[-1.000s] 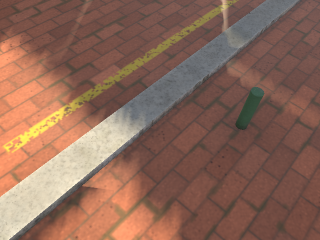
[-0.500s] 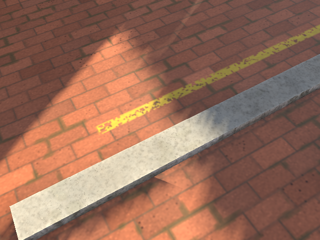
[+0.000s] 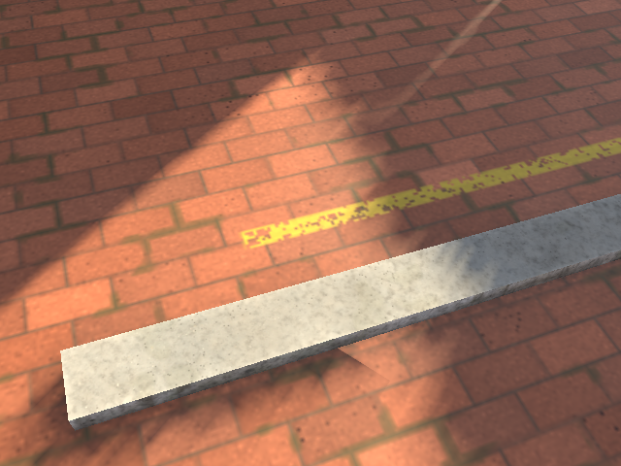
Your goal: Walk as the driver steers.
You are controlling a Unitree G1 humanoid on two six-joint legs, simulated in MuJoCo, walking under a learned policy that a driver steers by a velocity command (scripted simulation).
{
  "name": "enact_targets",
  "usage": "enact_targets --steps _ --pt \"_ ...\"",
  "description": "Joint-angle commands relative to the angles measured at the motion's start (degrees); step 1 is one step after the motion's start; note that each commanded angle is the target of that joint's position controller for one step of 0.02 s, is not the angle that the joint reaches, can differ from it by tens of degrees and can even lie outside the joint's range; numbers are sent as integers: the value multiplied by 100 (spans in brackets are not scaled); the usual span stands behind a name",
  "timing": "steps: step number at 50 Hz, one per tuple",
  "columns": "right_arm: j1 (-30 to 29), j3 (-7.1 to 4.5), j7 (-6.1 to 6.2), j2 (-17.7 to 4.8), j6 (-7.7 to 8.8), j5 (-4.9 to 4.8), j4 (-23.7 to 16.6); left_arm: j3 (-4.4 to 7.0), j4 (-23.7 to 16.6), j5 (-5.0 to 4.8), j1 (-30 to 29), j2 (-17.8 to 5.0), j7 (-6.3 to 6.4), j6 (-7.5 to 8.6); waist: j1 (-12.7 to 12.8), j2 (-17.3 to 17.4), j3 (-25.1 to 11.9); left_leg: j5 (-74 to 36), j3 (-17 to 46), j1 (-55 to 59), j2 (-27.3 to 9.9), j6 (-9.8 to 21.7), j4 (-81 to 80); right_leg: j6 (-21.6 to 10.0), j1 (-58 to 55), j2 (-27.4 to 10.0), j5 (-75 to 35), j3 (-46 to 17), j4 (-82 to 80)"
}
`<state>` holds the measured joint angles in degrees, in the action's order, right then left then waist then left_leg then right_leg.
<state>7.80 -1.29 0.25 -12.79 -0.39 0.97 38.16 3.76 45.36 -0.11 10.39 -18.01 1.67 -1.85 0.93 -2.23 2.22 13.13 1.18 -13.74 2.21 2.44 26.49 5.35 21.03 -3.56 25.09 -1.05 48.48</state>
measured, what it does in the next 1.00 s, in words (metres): steps on the spot: right foot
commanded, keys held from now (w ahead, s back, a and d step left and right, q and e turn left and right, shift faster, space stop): no key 0.92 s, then w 0.08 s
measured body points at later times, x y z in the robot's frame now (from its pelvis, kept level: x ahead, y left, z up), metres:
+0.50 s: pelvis +0.00 -0.02 +0.00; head +0.01 -0.02 +0.45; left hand +0.09 +0.24 -0.14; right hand +0.10 -0.28 -0.13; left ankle +0.01 +0.10 -0.74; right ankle -0.02 -0.15 -0.74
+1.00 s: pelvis +0.00 -0.03 +0.00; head +0.01 -0.03 +0.44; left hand +0.05 +0.23 -0.15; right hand +0.06 -0.29 -0.15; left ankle +0.01 +0.10 -0.74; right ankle -0.02 -0.15 -0.74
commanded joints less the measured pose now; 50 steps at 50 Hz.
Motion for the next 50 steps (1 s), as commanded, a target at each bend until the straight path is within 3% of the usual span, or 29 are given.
enact_targets --steps 1,3,4,5,6,7,8,9,11,21,46,48,50 --pt "-125 -241 27 -854 46 -7 -210 17 -338 -4 -146 -284 2 82 -151 1035 -562 -1937 1128 501 -1335 1012 -587 -6 -256 -2 -57 13 -798" --pt "-232 -206 18 -793 30 -52 -124 3 -228 -8 62 -275 -15 102 -14 971 -537 -1439 1198 348 -1272 927 -538 -95 -727 63 -704 87 -1754" --pt "-204 -180 10 -734 33 -92 -43 -20 -162 43 193 -257 -32 125 95 853 -484 -1069 1140 153 -1159 737 -528 -190 -1148 75 -1558 91 -2508" --pt "-1 -159 -2 -669 73 -59 53 -6 -143 128 243 -435 -33 143 32 606 -522 -658 1072 -62 -981 459 -478 -304 -1558 -116 -2313 -181 -2580" --pt "168 -163 -41 -681 116 31 79 51 -171 120 237 -787 -16 142 -205 57 -491 -183 800 -227 -665 229 -337 -501 -1661 -398 -2911 -373 -2391" --pt "209 -176 -41 -663 113 41 106 87 -65 39 102 -821 -47 155 -305 -421 -416 100 419 48 -342 16 -381 -734 -1073 -345 -1897 -325 -2328" --pt "-80 -193 -17 -795 91 44 144 25 -122 48 -6 -544 -88 192 -106 -246 -251 92 358 259 -292 -84 -202 -727 -726 -241 -1337 -318 -2493" --pt "-189 -211 15 -763 64 13 134 -19 -70 102 -33 -417 -86 230 -104 -227 -244 -2 338 349 -309 -69 -128 -641 -601 -216 -1174 -304 -2573" --pt "-139 -213 67 -712 -17 -6 203 -62 -20 105 -45 -348 -81 310 -92 -184 -174 -326 380 319 -338 -28 -106 -513 -622 -134 -1344 -230 -2548" --pt "143 -261 122 -675 -6 -45 761 -147 325 66 134 -302 2 320 -40 240 -155 -717 350 340 -355 -113 -125 -527 -783 -1 -1458 -129 -2457" --pt "333 -200 223 -643 -27 -88 1958 -250 1163 41 318 -186 27 296 -70 229 -42 -850 210 450 -335 -179 -229 -566 -807 178 -1561 -4 -2608" --pt "475 -207 233 -636 -43 -132 2076 -227 1258 -7 465 -227 51 267 -75 159 -87 795 -5 340 -118 -111 -86 -696 -743 290 -13 47 -2614" --pt "400 -219 230 -661 12 -156 2026 -182 1186 -53 451 -358 78 271 -44 7 416 2318 -18 -371 -57 25 106 -979 -356 85 1669 -349 -2800"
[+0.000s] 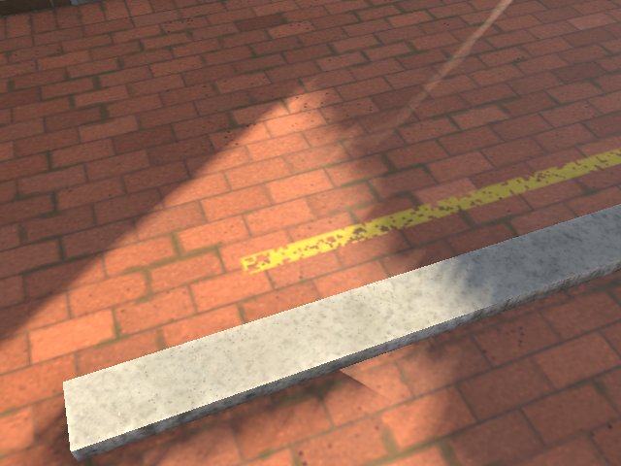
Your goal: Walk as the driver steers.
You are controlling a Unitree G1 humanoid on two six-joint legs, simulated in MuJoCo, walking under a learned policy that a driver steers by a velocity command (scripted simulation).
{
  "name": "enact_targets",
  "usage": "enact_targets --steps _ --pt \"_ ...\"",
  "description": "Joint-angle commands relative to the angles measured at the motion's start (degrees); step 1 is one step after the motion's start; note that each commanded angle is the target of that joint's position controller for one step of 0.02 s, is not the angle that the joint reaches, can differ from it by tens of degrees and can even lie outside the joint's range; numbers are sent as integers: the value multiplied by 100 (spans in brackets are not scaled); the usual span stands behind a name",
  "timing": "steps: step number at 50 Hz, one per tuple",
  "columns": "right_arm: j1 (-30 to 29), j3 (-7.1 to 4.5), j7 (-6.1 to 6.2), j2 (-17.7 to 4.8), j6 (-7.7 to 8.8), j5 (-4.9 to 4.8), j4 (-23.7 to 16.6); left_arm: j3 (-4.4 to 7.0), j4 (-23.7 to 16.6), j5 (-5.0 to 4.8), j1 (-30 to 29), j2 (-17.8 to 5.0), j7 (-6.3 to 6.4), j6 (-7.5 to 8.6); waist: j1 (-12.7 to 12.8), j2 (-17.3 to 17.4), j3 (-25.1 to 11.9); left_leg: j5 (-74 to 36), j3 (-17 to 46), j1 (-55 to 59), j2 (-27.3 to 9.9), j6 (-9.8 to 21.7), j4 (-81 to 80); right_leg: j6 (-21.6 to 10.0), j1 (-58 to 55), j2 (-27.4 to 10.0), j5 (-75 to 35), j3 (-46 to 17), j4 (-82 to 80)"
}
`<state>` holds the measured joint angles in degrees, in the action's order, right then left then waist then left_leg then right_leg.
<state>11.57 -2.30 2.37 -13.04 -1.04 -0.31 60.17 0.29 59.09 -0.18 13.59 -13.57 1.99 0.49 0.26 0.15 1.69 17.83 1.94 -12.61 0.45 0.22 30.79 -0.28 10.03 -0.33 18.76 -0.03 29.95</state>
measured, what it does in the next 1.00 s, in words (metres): walks ahead: right foot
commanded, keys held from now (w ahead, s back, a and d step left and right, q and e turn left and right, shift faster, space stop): w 1.00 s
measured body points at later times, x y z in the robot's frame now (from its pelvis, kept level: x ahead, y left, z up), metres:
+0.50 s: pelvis +0.16 +0.01 +0.00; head +0.19 +0.01 +0.45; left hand +0.38 +0.23 -0.10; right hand +0.06 -0.23 -0.14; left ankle +0.01 +0.12 -0.74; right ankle +0.33 -0.13 -0.70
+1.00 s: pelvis +0.44 -0.04 +0.01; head +0.45 -0.04 +0.46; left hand +0.42 +0.22 -0.13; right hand +0.61 -0.29 -0.10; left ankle +0.63 +0.14 -0.67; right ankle +0.37 -0.12 -0.74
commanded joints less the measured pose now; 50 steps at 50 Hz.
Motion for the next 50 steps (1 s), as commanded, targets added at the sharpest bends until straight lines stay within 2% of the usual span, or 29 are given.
enact_targets --steps 1,4,5,7,8,9,10,11,12,14,16,18,21,25,27,28,29,30,31,32,33,34,35,37,38,40,43,47,50 --pt "-61 -102 -3 -578 161 -36 -230 187 -197 -71 234 -870 43 86 73 -344 654 1884 -85 -789 92 289 -161 -576 769 -471 2646 -813 -1109" --pt "-245 -35 -146 -276 457 -90 -350 339 -105 -141 601 -1220 2 242 135 -1027 725 673 -382 -1254 31 267 1000 -1232 432 -1633 2907 -2438 -1908" --pt "-218 -39 -190 -303 515 -113 -351 335 -172 -139 479 -1172 -15 268 53 -957 759 692 -317 -1123 -68 355 1007 -1283 589 -1724 2700 -2530 -1968" --pt "367 -42 -230 -256 579 -158 -132 309 -387 -176 -58 -1078 -73 275 -360 -852 737 609 -429 80 -8 527 -188 -980 1196 -1319 2103 -1811 -1612" --pt "863 -110 -221 -415 582 -135 102 278 -512 -171 -299 -949 -92 277 -537 -588 615 166 -245 900 -12 507 -569 -731 1587 -907 1430 -1260 -1048" --pt "1564 -239 -199 -843 600 -109 313 187 -675 -141 -517 -603 -117 331 -727 429 379 705 1125 1677 -763 790 -1155 -332 2315 -229 614 -289 494" --pt "2228 -396 -265 -1503 643 -125 422 153 -923 -125 -575 -462 -95 456 -873 1772 94 868 3284 2356 -1945 1530 -1950 -81 3182 281 840 245 2239" --pt "2003 -241 -291 -1054 734 -1 341 217 -936 -209 -628 -696 -106 540 -704 1122 193 607 3759 2374 -2238 1734 -2015 -149 3769 100 1309 -333 3413" --pt "1696 -153 -300 -752 803 14 225 218 -876 -292 -448 -674 -168 601 -485 718 345 211 3221 2398 -2098 1594 -1927 -292 4077 -126 900 -541 3898" --pt "1364 -76 -334 -622 805 -23 93 256 -843 -213 -492 -682 -239 665 -310 334 389 -781 2159 2371 -1789 1243 -1982 -411 4298 -476 23 -406 3794" --pt "1476 24 -309 -373 699 2 115 282 -907 -136 -637 -595 -325 644 -278 447 302 -1789 1307 2124 -1425 1012 -2082 -320 3929 -616 -433 -174 3352" --pt "1542 35 -226 -462 622 8 89 221 -1026 -103 -879 -379 -385 577 -293 436 326 -2147 855 1778 -1269 1031 -2230 -123 3686 -583 -781 55 2778" --pt "1448 7 -119 -761 599 36 -27 97 -1381 -98 -1711 -182 -387 544 -408 450 575 -1987 369 835 -1036 992 -2539 38 2819 -347 -1523 321 1243" --pt "1664 -77 -104 -925 639 -90 57 142 -1598 -162 -2055 -475 -411 515 -343 610 719 -2005 291 1048 -1335 937 -2632 -147 2269 -224 -1897 237 303" --pt "1548 -123 -108 -982 600 -78 35 234 -1599 -153 -1818 -672 -436 541 -82 611 477 -3171 191 1518 -1479 798 -2139 -352 1916 -131 -1757 208 119" --pt "1463 -154 -107 -1049 558 -40 2 315 -1505 -146 -1408 -809 -433 542 161 684 129 -4239 89 1665 -1470 716 -1595 -467 1374 20 -1619 300 170" --pt "1386 -151 -109 -1020 495 3 -36 441 -1252 -162 -574 -985 -409 523 575 679 -391 -4996 -80 1557 -1299 601 -615 -616 378 201 -1506 408 200" --pt "1350 -105 -112 -931 460 57 -122 559 -975 -179 399 -1192 -364 484 987 557 -965 -4592 -206 781 -1054 437 685 -807 -1045 -23 -1416 148 289" --pt "1962 80 -176 -259 520 120 -258 682 -817 -25 1169 -1755 -327 451 777 -819 -1916 -2040 -372 -1249 -252 135 2998 -1566 -3186 -1528 -442 -2197 48" --pt "2083 156 -225 -33 681 -20 -175 592 -762 -24 1213 -1521 -375 437 676 -1578 -2496 1353 316 -2198 363 78 4390 -2031 -3494 -2261 700 -4571 -1375" --pt "1491 -4 -258 -620 813 -191 -354 473 -826 -60 614 -1157 -399 489 595 -1123 -1428 1152 581 -2792 -8 230 4924 -1702 -2605 -2048 1065 -4105 -1642" --pt "956 -46 -248 -811 873 -266 -529 404 -955 -52 65 -919 -400 528 431 -695 -745 630 396 -2846 -335 355 4826 -1497 -1648 -1868 688 -3167 -1717" --pt "744 -66 -196 -783 866 -207 -569 356 -1010 -4 -356 -776 -430 575 202 -241 -360 130 289 -2545 -620 361 4455 -1375 -718 -1639 -96 -2411 -1865" --pt "929 -108 -133 -610 713 -90 -530 302 -988 70 -627 -567 -466 631 -153 -408 -258 -282 331 -1838 -903 343 3908 -1231 146 -1249 -741 -1572 -2133" --pt "985 -102 -126 -497 648 -79 -526 295 -924 56 -555 -550 -468 641 -205 -432 -216 -314 287 -1747 -929 317 3760 -1276 321 -1178 -895 -1375 -2248" --pt "753 -121 -109 -499 569 -48 -649 314 -791 43 -304 -675 -415 661 -225 -364 -25 -560 203 -2012 -982 210 3388 -1378 460 -1140 -1151 -1085 -2445" --pt "-20 -155 -110 -579 572 30 -965 352 -660 41 84 -866 -279 623 -57 -178 165 -1424 174 -2717 -1021 11 2379 -1395 137 -1145 -1489 -904 -2546" --pt "-634 -105 -203 -450 596 -7 -1141 312 -527 10 561 -838 -184 515 168 -235 207 -2202 -23 -2894 -862 -41 1478 -1232 -327 -1060 -1635 -605 -2469" --pt "-1555 -21 -284 -366 638 -39 -1518 336 -370 -64 996 -931 -160 418 471 -90 470 -2052 -155 -3289 -743 -8 594 -1170 -980 -1219 -1555 -652 -2490"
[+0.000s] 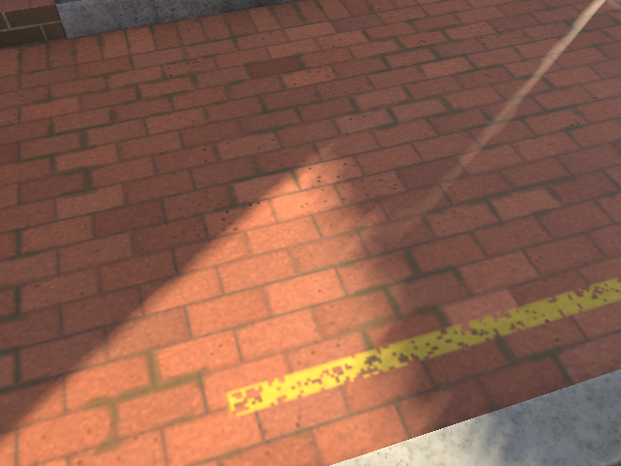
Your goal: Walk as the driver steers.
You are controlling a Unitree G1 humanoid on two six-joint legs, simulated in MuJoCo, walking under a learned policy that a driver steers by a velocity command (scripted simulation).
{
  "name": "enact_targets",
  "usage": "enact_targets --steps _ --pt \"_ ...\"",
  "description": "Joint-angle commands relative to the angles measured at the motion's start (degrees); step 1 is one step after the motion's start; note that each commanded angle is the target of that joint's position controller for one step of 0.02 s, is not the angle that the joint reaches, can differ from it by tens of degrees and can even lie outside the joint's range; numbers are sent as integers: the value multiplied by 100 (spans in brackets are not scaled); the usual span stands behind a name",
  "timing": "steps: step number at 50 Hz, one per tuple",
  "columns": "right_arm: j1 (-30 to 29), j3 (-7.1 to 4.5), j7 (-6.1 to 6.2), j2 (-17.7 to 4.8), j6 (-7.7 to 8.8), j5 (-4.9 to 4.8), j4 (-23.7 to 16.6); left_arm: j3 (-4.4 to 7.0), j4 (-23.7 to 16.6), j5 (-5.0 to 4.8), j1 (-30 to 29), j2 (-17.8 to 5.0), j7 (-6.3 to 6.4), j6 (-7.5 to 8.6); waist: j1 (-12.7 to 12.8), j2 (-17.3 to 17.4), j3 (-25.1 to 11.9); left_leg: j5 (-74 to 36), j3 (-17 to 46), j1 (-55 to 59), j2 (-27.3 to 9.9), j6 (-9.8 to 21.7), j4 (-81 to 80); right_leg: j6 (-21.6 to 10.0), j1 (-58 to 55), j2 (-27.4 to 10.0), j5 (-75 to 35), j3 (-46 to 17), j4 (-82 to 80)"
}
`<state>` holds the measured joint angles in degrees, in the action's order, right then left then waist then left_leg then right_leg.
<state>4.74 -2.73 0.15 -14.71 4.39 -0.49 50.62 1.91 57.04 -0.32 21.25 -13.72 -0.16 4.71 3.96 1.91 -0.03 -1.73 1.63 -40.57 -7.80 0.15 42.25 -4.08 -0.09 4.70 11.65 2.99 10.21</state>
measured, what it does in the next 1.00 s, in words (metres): climbs, turning right: left foot 0.05 m higher, then right foot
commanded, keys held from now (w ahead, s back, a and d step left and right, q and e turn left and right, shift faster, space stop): w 0.20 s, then w+e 0.80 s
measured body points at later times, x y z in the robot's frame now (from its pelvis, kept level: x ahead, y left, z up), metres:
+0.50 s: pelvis +0.26 +0.03 +0.04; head +0.27 +0.01 +0.49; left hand +0.39 +0.30 -0.07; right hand +0.29 -0.24 -0.11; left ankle +0.23 +0.17 -0.70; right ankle +0.34 -0.11 -0.65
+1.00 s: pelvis +0.50 -0.04 +0.05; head +0.50 -0.08 +0.50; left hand +0.55 +0.21 -0.07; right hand +0.67 -0.35 -0.02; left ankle +0.73 +0.06 -0.65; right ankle +0.38 -0.10 -0.69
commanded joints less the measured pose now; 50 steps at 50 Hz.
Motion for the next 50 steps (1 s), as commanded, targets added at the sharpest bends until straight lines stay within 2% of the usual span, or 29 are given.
enact_targets --steps 1,4,5,6,7,8,9,10,11,12,13,14,16,18,20,22,25,27,29,30,31,32,33,35,37,38,40,44,50 --pt "-1065 61 -101 -143 113 -18 -670 199 -120 -58 349 -997 63 -55 153 -287 636 170 -192 -498 147 11 -677 -788 -184 -1871 -974 -961 -489" --pt "-1155 61 -191 -218 147 -77 -833 204 -94 -55 459 -1009 44 -154 56 -584 554 938 -555 57 453 155 -853 -761 -348 -1934 -1632 -829 -262" --pt "-1443 17 -215 -373 169 -55 -870 93 1 -74 986 -563 40 -165 299 -185 354 1159 -709 284 624 237 -864 -629 -552 -1679 -2519 -689 34" --pt "-1447 -1 -257 -235 191 -94 -932 9 98 -53 1199 -463 44 -177 181 -349 -4 1379 -859 630 857 354 -896 -449 -854 -1575 -3994 -536 520" --pt "-1244 -3 -292 -129 226 -111 -909 -4 109 -40 1226 -632 51 -183 19 -666 -460 1428 -998 1434 1073 427 -893 -311 -764 -1557 -5404 -493 1054" --pt "-763 -53 -308 -179 241 -135 -778 12 105 -41 1103 -862 64 -168 -295 -902 -920 1050 -956 2677 1173 529 -1041 -177 -294 -1574 -6233 -498 1674" --pt "-28 -170 -302 -398 215 -166 -542 46 40 -62 820 -1072 64 -104 -704 -959 -1337 521 -673 4200 1017 647 -1370 -1 583 -1499 -6033 -476 2417" --pt "881 -319 -237 -719 116 -155 -242 62 -67 -86 455 -1129 39 16 -1129 -815 -1726 306 -92 5838 585 821 -1482 223 1872 -1287 -4948 -401 3282" --pt "1721 -416 -130 -933 15 -72 54 -29 -289 -74 -51 -786 9 102 -1506 169 -2105 233 1279 7072 -603 1291 -1983 364 3276 -874 -853 -560 5054" --pt "1662 -372 -25 -835 -41 95 122 74 -345 -142 -62 -884 -21 144 -1343 428 -2301 -897 1728 6903 -1312 1494 -1883 253 3524 -953 1393 -1061 6082" --pt "1239 -293 -3 -520 -17 203 -13 199 -461 -346 -513 -1023 -21 121 -1217 -2 -1687 -466 1256 6065 -1113 1347 -2142 147 3664 -1127 1397 -1124 6077" --pt "840 -259 -32 -329 75 205 -17 209 -531 -424 -701 -810 3 44 -991 -83 -1072 -36 834 5291 -903 1175 -2411 94 3603 -1220 1294 -990 5669" --pt "283 -210 -68 -32 209 97 0 238 -438 -256 -460 -409 82 -184 -598 242 -261 605 255 4009 -732 1008 -2848 130 3204 -1338 1174 -849 5235" --pt "90 -268 -67 -103 231 45 45 235 -341 -197 -124 -92 85 -371 -292 289 236 1024 -79 3067 -823 999 -3225 177 2898 -1303 1008 -663 5099" --pt "-47 -325 -30 -313 259 72 48 291 -411 -120 -146 -158 85 -492 -64 325 390 1007 -318 2866 -959 1027 -3453 212 3008 -1331 534 -667 4911" --pt "-323 -362 14 -467 256 80 -16 387 -470 -111 -134 -397 41 -570 233 460 288 1042 -724 2838 -857 933 -3450 237 2895 -1409 55 -630 4596" --pt "-646 -410 53 -677 203 0 -77 464 -492 -92 -138 -567 -51 -642 503 516 50 1320 -1320 2718 -594 735 -3268 240 1941 -1298 -211 -131 3822" --pt "-656 -433 98 -758 109 -101 -66 515 -529 -118 -129 -637 -105 -691 564 446 213 1591 -1359 2964 -729 674 -2980 172 1797 -1309 175 -43 3494" --pt "-736 -384 135 -602 -31 -79 -69 670 -145 -62 765 -768 -121 -638 935 -353 65 1287 -1651 2708 -354 581 -1257 -115 718 -774 265 415 2881" --pt "-899 -296 138 -416 -96 -10 -131 747 121 -4 1418 -852 -144 -596 1198 -1206 253 2323 -1492 2004 -45 445 636 -375 238 -653 364 218 2353" --pt "-509 -209 118 -75 -115 -137 -560 707 -59 73 884 -1266 -160 -421 283 -2744 749 3626 -1127 608 891 212 2428 -1166 555 -1326 1545 -2523 932" --pt "-247 -143 59 -48 10 -300 -751 595 -405 78 321 -1234 -198 -156 -226 -2544 458 3673 -72 25 976 250 3166 -1596 704 -2054 3184 -4973 -317" --pt "-418 -167 -8 -373 122 -416 -763 520 -567 25 -6 -1066 -191 26 -275 -1772 570 3202 203 -44 651 405 3080 -1418 968 -2317 3290 -4845 -495" --pt "-582 -187 39 -499 206 -108 -670 476 -640 -39 -326 -973 -164 163 -357 -826 253 2492 357 399 356 470 2470 -983 1241 -2013 2184 -4029 -175" --pt "-694 -255 34 -675 187 -41 -561 386 -699 -33 -385 -660 -52 216 -358 -672 -40 1773 370 782 300 442 1637 -814 1130 -1688 1358 -3315 -95" --pt "-793 -248 20 -622 185 9 -515 385 -653 -42 -230 -601 18 240 -261 -635 -93 1357 304 805 355 403 1285 -778 919 -1583 741 -2999 -56" --pt "-1233 -267 -5 -549 216 -1 -564 374 -456 -67 375 -518 111 298 -30 -403 -30 608 430 398 434 282 490 -785 289 -1503 40 -2732 21" --pt "-1629 -231 -101 -339 242 -10 -684 392 -412 -71 672 -566 260 204 77 -516 116 -156 426 80 626 5 -635 -780 -29 -1434 -248 -2491 91" --pt "-2090 -147 -255 -344 309 -17 -975 429 -449 -97 587 -597 318 109 221 -705 490 -548 471 373 622 -124 -1270 -671 501 -1367 67 -2457 447"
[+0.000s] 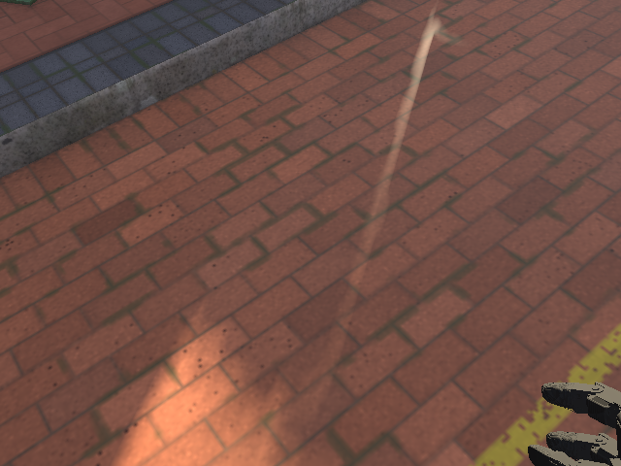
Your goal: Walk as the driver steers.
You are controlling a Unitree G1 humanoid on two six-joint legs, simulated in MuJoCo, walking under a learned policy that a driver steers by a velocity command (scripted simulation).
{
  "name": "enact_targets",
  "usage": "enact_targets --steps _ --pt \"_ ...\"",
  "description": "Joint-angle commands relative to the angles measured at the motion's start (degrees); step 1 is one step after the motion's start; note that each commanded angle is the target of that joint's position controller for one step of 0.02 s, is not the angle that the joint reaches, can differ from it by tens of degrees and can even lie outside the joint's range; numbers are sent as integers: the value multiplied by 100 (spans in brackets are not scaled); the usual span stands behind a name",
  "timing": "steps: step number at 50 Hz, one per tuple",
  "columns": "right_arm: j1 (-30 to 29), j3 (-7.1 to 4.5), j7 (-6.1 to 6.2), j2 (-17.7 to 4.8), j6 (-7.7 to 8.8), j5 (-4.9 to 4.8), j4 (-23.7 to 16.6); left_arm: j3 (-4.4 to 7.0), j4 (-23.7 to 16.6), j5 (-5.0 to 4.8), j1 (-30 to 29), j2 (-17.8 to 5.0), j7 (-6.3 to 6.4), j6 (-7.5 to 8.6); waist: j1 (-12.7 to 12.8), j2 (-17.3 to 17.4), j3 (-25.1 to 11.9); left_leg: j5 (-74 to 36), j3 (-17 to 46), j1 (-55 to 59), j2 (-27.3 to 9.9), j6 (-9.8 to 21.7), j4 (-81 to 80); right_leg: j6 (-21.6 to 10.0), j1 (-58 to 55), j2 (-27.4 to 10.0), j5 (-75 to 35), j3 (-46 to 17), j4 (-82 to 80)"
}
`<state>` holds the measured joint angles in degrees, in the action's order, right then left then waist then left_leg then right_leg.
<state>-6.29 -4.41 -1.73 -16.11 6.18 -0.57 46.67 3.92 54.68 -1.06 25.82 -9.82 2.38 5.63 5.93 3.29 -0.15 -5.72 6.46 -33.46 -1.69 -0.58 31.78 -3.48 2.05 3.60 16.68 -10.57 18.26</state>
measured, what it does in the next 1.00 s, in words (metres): goes down, turning right: left foot 0.05 m lower, then right foot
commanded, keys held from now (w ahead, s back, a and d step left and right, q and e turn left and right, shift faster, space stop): w+e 0.30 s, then e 0.70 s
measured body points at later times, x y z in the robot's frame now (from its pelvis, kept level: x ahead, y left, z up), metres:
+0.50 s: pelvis +0.29 +0.08 -0.06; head +0.34 +0.06 +0.39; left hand +0.56 +0.27 -0.15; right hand +0.21 -0.18 -0.20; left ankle +0.25 +0.19 -0.80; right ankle +0.40 -0.08 -0.75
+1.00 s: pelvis +0.42 +0.07 -0.07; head +0.46 +0.04 +0.38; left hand +0.72 +0.21 -0.15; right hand +0.40 -0.25 -0.18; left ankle +0.55 +0.18 -0.78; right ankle +0.43 -0.05 -0.80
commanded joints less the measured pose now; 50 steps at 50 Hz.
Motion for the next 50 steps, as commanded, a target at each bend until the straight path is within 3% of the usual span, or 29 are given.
enact_targets --steps 1,4,6,7,8,9,10,11,12,13,14,15,16,17,19,22,27,30,31,32,33,34,35,36,37,38,40,45,50 --pt "-993 27 -95 -245 151 -24 -610 239 -239 -27 59 -1002 85 -13 11 -868 535 -175 36 -236 -14 -51 -377 -670 326 -1231 -309 -1124 -192" --pt "-640 -2 -119 -421 181 -106 -526 303 -363 -30 -210 -1107 143 -118 -138 -949 494 -275 105 525 -78 -63 -686 -476 517 -1121 -195 -1208 241" --pt "-118 -91 -81 -620 188 -140 -387 371 -445 -3 -323 -1215 156 -209 -336 -1083 349 -33 41 1035 -160 -63 -749 -334 361 -1059 -806 -1323 815" --pt "598 -190 -47 -778 213 -122 -170 384 -509 32 -398 -1240 129 -243 -653 -964 7 -4 -54 1689 -141 -3 -902 -211 256 -849 -1445 -1190 1635" --pt "1545 -254 -12 -901 225 -61 121 334 -581 65 -452 -1124 52 -244 -1082 -673 -586 -229 -229 2952 -181 6 -886 20 627 -457 -1572 -846 2915" --pt "2471 -186 -40 -836 202 -1 382 144 -646 188 -331 -518 -68 -212 -1285 11 -1295 59 240 5028 -772 56 112 115 2326 -91 1212 -669 4526" --pt "2674 -190 -48 -1137 117 110 425 -41 -536 256 707 133 -105 -114 -777 1892 -1272 -1978 1277 5566 -1321 121 736 216 3720 335 2756 -558 6625" --pt "2886 -343 -102 -1715 37 49 603 0 -812 -294 1528 -362 -70 -9 -347 2869 -2020 17 3965 5926 -2571 1217 -883 317 4467 105 1924 -121 7142" --pt "2565 -256 -99 -1146 41 25 505 46 -781 -425 760 -815 26 -34 -587 1197 -1409 2001 4124 5223 -2513 1450 -1499 397 4801 -341 1376 106 7519" --pt "1977 -92 -65 -599 55 70 283 139 -987 -255 -323 -1261 57 -88 -835 -137 -587 2170 3005 4101 -2158 1211 -1723 285 4655 -607 749 289 7281" --pt "1564 -33 -38 -636 94 180 234 178 -1128 -174 -563 -1238 54 -161 -638 3 -295 1270 2518 3217 -2168 1324 -1660 285 4324 -811 473 323 7256" --pt "1392 21 -14 -428 147 194 277 218 -1158 -66 -677 -1243 4 -206 -557 -84 -148 584 1723 2694 -1772 1248 -1585 213 3985 -1060 115 39 6489" --pt "1447 46 30 -327 155 192 393 238 -1261 -52 -851 -1136 -48 -243 -555 265 2 -283 907 2521 -1461 1067 -1567 171 3823 -1083 180 98 6112" --pt "1537 65 62 -289 171 170 497 245 -1343 -79 -938 -1058 -76 -255 -492 316 66 -914 361 2464 -1207 898 -1630 162 3723 -1091 52 209 5453" --pt "1703 16 180 -518 141 152 582 164 -1581 -38 -1282 -767 -128 -237 -540 270 186 -2258 -190 2450 -1150 950 -1772 273 3724 -903 -360 565 4311" --pt "1669 -58 340 -859 -24 90 477 65 -1750 15 -1483 -552 -276 -241 -555 61 -164 -2845 -763 2665 -1154 979 -1812 268 3175 -732 -1304 973 2853" --pt "1828 -78 436 -937 -265 -73 398 131 -2085 44 -1984 -823 -535 -330 -643 81 -201 -2859 -1298 3235 -1152 718 -1306 27 2688 -449 -1584 1295 1744" --pt "1778 -155 469 -1079 -435 -92 210 304 -1968 45 -1250 -1223 -586 -323 -270 20 -462 -3504 -1464 3263 -1054 579 224 -316 1758 -53 -1180 1509 1239" --pt "1785 -130 449 -1017 -444 -81 131 425 -1850 73 -671 -1498 -498 -309 50 -290 -733 -2598 -1572 2689 -747 322 1441 -576 733 -118 -2162 1212 627" --pt "2083 42 361 -490 -406 246 -37 488 -1913 90 -570 -1980 -340 -351 -246 -1518 -1240 2003 -1634 1105 -94 7 3299 -1154 -791 -1467 -5036 -552 1028" --pt "2528 129 222 -476 -317 232 -199 450 -2241 230 -886 -2236 -335 -341 -574 -1874 -2218 4825 -596 -254 727 -169 4962 -2489 -1799 -2767 -5198 -2953 808" --pt "2149 14 137 -912 -289 108 -180 376 -2352 181 -1102 -1804 -351 -385 -278 -851 -2172 4247 63 -454 332 -117 5017 -2181 -1349 -2410 -4284 -2450 539" --pt "1790 0 131 -939 -319 4 -326 307 -2405 99 -1471 -1609 -345 -393 -391 -580 -1439 3783 -14 -559 158 -90 4697 -1817 -615 -2060 -3683 -1747 413" --pt "1716 5 192 -815 -387 61 -274 276 -2383 39 -1658 -1501 -330 -425 -566 -123 -954 3471 -68 -486 -41 -128 4178 -1477 143 -1739 -2976 -1346 258" --pt "1680 -26 254 -867 -476 109 -302 259 -2415 37 -1795 -1465 -306 -460 -669 -210 -702 3287 -80 -233 -127 -164 3735 -1340 780 -1566 -2517 -1179 133" --pt "1711 -38 260 -848 -549 116 -327 273 -2454 106 -1876 -1530 -288 -498 -782 -414 -592 3126 -165 152 -76 -197 3513 -1282 1321 -1375 -2258 -1058 10" --pt "1816 0 305 -655 -603 116 -356 314 -2502 175 -1914 -1629 -229 -528 -840 -713 -650 2948 -278 456 58 -311 2911 -1266 1678 -1162 -2253 -887 -36" --pt "1483 31 347 -565 -628 104 -528 347 -2513 112 -1792 -1679 -57 -647 -660 -960 -864 2392 -148 695 189 -447 1869 -1057 1720 -971 -998 -1097 36" --pt "1446 -13 252 -616 -499 38 -652 335 -2534 97 -1687 -1626 -61 -739 -585 -1314 -808 2446 -169 1156 349 -252 632 -824 1483 -952 -676 -1642 314"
